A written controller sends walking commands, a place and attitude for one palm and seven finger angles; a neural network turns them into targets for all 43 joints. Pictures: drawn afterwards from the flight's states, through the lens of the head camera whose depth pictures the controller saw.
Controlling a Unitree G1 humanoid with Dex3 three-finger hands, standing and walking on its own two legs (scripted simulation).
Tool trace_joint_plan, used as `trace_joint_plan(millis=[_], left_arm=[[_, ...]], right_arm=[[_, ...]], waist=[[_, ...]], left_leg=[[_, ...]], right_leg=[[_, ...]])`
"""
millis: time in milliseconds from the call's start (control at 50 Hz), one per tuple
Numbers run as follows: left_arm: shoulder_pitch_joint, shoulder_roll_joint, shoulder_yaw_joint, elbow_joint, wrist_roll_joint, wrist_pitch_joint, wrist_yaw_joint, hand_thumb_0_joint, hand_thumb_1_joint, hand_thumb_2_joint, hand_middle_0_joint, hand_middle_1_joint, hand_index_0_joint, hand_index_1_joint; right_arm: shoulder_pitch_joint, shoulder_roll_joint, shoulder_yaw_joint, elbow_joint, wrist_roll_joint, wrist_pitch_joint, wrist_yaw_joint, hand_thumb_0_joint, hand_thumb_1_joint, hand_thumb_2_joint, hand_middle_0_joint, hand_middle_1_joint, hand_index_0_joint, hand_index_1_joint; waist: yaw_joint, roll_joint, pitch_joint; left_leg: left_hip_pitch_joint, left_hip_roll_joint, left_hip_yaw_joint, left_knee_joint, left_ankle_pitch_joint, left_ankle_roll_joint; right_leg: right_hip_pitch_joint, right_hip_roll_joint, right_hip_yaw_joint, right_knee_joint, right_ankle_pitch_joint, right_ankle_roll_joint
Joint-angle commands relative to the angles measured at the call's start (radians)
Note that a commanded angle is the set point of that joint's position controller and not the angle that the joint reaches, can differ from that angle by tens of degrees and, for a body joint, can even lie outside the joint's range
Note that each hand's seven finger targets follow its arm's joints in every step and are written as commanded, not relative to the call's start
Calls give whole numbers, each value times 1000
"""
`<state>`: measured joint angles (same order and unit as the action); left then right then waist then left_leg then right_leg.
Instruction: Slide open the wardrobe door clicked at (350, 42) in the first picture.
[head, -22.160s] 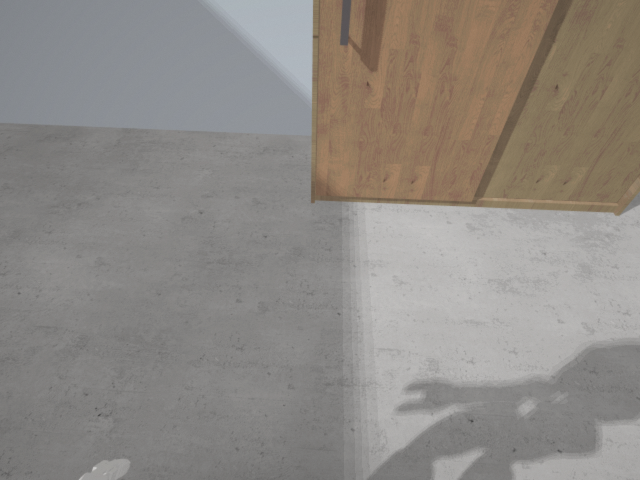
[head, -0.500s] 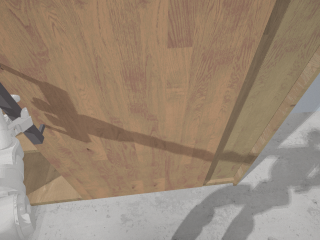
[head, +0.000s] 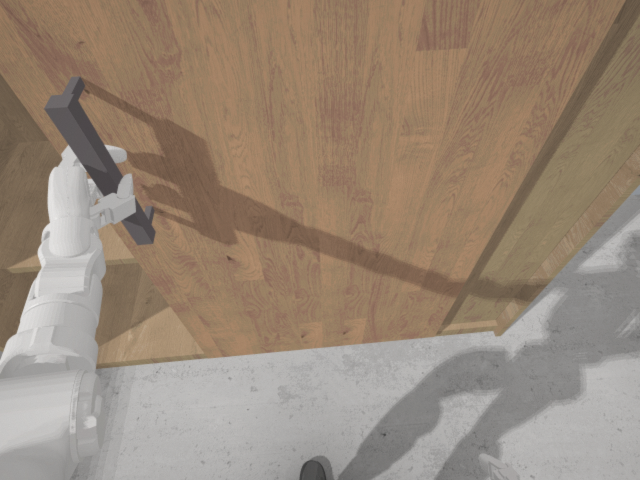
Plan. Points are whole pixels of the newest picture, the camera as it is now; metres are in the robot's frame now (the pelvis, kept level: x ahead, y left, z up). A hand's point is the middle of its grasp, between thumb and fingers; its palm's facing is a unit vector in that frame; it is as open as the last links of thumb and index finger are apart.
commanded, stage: stop walking and hold the door there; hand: left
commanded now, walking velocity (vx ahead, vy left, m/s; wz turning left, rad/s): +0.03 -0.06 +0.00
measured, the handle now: (115, 171) +0.48 +0.31 +0.10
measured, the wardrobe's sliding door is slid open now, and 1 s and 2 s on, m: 0.48 0.48 0.48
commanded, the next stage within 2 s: loosen the grip on the handle in 0.94 s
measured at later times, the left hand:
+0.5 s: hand (127, 198) +0.43 +0.28 +0.10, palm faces +0.36 -0.90 -0.26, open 6.1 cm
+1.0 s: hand (128, 197) +0.43 +0.28 +0.10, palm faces +0.42 -0.87 -0.27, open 6.1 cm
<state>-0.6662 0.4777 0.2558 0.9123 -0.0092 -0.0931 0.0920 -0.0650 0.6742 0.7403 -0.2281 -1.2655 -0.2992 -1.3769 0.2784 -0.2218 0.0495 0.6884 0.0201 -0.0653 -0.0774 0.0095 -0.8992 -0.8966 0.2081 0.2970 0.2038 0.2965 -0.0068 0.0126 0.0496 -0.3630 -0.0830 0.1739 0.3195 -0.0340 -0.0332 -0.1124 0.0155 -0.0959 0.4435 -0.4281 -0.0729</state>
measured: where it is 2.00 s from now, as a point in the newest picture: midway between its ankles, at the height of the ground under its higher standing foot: outside the picture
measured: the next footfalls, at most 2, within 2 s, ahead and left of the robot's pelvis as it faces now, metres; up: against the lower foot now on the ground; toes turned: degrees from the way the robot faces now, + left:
left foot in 0.14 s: +0.13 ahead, +0.11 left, +0.00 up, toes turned -1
right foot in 0.50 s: +0.02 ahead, -0.13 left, +0.00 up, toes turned -6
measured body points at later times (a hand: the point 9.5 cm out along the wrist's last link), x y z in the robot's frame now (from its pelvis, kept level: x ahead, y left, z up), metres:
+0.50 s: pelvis +0.00 +0.01 +0.00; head +0.04 +0.01 +0.45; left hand +0.40 +0.32 +0.12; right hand +0.08 -0.24 -0.12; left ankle +0.09 +0.11 -0.74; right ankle -0.02 -0.12 -0.74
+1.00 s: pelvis +0.03 -0.02 +0.00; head +0.05 -0.02 +0.45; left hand +0.40 +0.32 +0.12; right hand +0.15 -0.30 -0.10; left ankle +0.09 +0.11 -0.74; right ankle -0.02 -0.12 -0.74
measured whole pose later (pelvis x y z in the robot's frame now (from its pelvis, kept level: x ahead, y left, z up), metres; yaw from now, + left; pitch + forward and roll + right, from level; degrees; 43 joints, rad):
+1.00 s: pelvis +0.03 -0.02 +0.00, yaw -3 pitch +1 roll -1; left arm -0.51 0.49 0.32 0.80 -0.04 -0.09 0.10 -0.05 0.64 0.83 -0.32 -1.25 -0.31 -1.40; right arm 0.21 -0.30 0.01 0.68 0.06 -0.01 -0.12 0.01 -0.90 -0.90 0.20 0.30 0.20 0.30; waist 0.00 0.02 0.03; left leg -0.35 0.06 0.05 0.53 -0.19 -0.01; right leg -0.19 0.00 -0.07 0.51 -0.34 -0.01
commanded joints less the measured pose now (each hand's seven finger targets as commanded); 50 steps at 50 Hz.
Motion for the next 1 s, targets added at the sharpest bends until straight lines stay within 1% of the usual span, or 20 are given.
trace_joint_plan(millis=[0, 20, 40, 60, 80, 100, 120, 140, 160, 180, 220, 300, 340, 420, 500, 540, 580, 660, 820, 980], left_arm=[[-400, 259, 49, -234, -5, -68, -25, 0, 900, 900, -450, -1400, -450, -1400], [-396, 247, 48, -246, 2, -68, -28, 0, 900, 900, -450, -1400, -450, -1400], [-369, 261, 78, -216, 11, -59, -27, 0, 900, 900, -450, -1400, -450, -1400], [-376, 159, -3, -247, -2, -56, -35, 0, 900, 900, -450, -1400, -450, -1400], [-352, 175, 22, -266, -9, -54, -33, 0, 900, 900, -450, -1400, -450, -1400], [-336, 219, 52, -290, -5, -59, -33, 0, 900, 900, -450, -1400, -450, -1400], [-330, 194, 24, -328, -13, -67, -37, 0, 900, 900, -450, -1400, -450, -1400], [-340, 199, 22, -370, -7, -75, -28, 0, 900, 900, -450, -1400, -450, -1400], [-303, 129, -31, -342, -6, -73, -37, 0, 900, 900, -450, -1400, -450, -1400], [-296, 119, -39, -359, -9, -69, -31, 0, 900, 900, -450, -1400, -450, -1400], [-305, 194, 13, -353, -9, -64, -6, 0, 900, 900, -450, -1400, -450, -1400], [-370, 101, -68, -348, -9, -71, -10, 0, 900, 900, -450, -1400, -450, -1400], [-355, 129, -47, -327, -5, -73, -10, 0, 900, 900, -450, -1400, -450, -1400], [-367, 182, -19, -320, 3, -80, -13, 0, 900, 900, -450, -1400, -450, -1400], [-360, 200, -14, -352, 6, -84, -21, 0, 900, 900, -450, -1400, -450, -1400], [-327, 202, 2, -363, 4, -80, -16, 0, 900, 900, -450, -1400, -450, -1400], [-308, 201, 14, -372, -4, -77, -14, 0, 900, 900, -450, -1400, -450, -1400], [-272, 168, -11, -365, -9, -72, -11, 0, 900, 900, -450, -1400, -450, -1400], [-200, 224, 32, -349, -11, -69, 2, 0, 900, 900, -450, -1400, -450, -1400], [-170, 242, 61, -321, -9, -72, 7, 0, 900, 900, -450, -1400, -450, -1400]], right_arm=[[-27, -215, -88, -114, 16, -22, -16, 0, -900, -900, 200, 300, 200, 300], [-59, -192, -68, -139, 14, -27, -6, 0, -900, -900, 200, 300, 200, 300], [3, -207, -79, -107, 26, -30, -1, 0, -900, -900, 200, 300, 200, 300], [-11, -198, -72, -118, 28, -32, -7, 0, -900, -900, 200, 300, 200, 300], [-11, -202, -73, -98, 23, -30, -18, 0, -900, -900, 200, 300, 200, 300], [-11, -231, -88, -79, 17, -30, -22, 0, -900, -900, 200, 300, 200, 300], [-43, -247, -98, -85, 20, -27, -16, 0, -900, -900, 200, 300, 200, 300], [-47, -209, -79, -95, 10, -23, -1, 0, -900, -900, 200, 300, 200, 300], [-54, -200, -71, -93, 7, -15, 5, 0, -900, -900, 200, 300, 200, 300], [-55, -193, -70, -89, 6, -15, -8, 0, -900, -900, 200, 300, 200, 300], [-55, -212, -77, -76, 3, -13, -34, 0, -900, -900, 200, 300, 200, 300], [-38, -207, -74, -78, 14, -31, -37, 0, -900, -900, 200, 300, 200, 300], [-18, -215, -75, -74, 12, -41, -42, 0, -900, -900, 200, 300, 200, 300], [-9, -221, -74, -77, 10, -51, -45, 0, -900, -900, 200, 300, 200, 300], [-32, -195, -77, -92, 2, -54, -38, 0, -900, -900, 200, 300, 200, 300], [-40, -206, -83, -83, 14, -56, -46, 0, -900, -900, 200, 300, 200, 300], [-45, -206, -85, -89, 22, -48, -44, 0, -900, -900, 200, 300, 200, 300], [-53, -194, -81, -91, 27, -32, -45, 0, -900, -900, 200, 300, 200, 300], [-72, -203, -82, -103, 32, 0, -54, 0, -900, -900, 200, 300, 200, 300], [-71, -208, -85, -115, 26, 18, -55, 0, -900, -900, 200, 300, 200, 300]], waist=[[8, -259, -246], [18, -198, -243], [3, -228, -292], [-21, -184, -293], [-41, -96, -320], [-52, 85, -368], [-47, 339, -387], [-24, 319, -394], [-30, 216, -301], [-36, 157, -242], [-23, 96, -233], [-27, 267, -279], [-21, 300, -289], [-17, 204, -312], [-35, 80, -338], [-26, 77, -381], [-18, 50, -396], [-25, 65, -363], [-22, 75, -354], [-17, 64, -333]], left_leg=[[-45, 139, -185, 571, -364, -17], [-185, 116, -188, 536, -418, 7], [-191, 129, -192, 410, -410, 30], [-90, 127, -140, 267, -273, 38], [117, 101, -94, 175, -54, 52], [373, 192, -214, 130, 309, 113], [537, 387, -494, 151, 614, 221], [455, 450, -631, 59, 426, 249], [297, 453, -619, -21, -22, 219], [215, 458, -642, -72, -213, 215], [167, 422, -570, -102, -301, 184], [131, 346, -345, -150, -456, 124], [178, 327, -315, -142, -422, 117], [244, 282, -262, -24, -197, 94], [279, 229, -191, 155, 14, 33], [308, 236, -206, 154, 154, 42], [329, 254, -216, 189, 227, 65], [290, 250, -197, 207, 211, 65], [252, 234, -177, 219, 254, 57], [257, 239, -202, 198, 210, 60]], right_leg=[[43, -362, 312, -110, 538, -209], [185, -367, 299, -30, 775, -179], [294, -312, 178, 46, 844, -117], [266, -251, 124, 133, 871, -63], [132, -197, 69, 244, 848, -11], [-90, -114, 35, 411, 627, 52], [-322, -17, 73, 632, 74, 80], [-318, -5, 165, 679, -174, 71], [-288, -15, 180, 634, -170, 69], [-305, -39, 168, 591, -144, 75], [-238, -33, 132, 493, -59, 78], [-107, -6, 40, 337, 3, 72], [-94, 0, 17, 243, -13, 72], [-21, -14, 18, -13, 90, 70], [-80, -171, 151, -69, 297, 20], [-68, -112, 74, 16, 407, 67], [-80, -103, 88, 23, 432, 73], [-89, -128, 108, 20, 457, 70], [-50, -142, 104, 31, 565, 69], [-84, -118, 90, 10, 444, 73]])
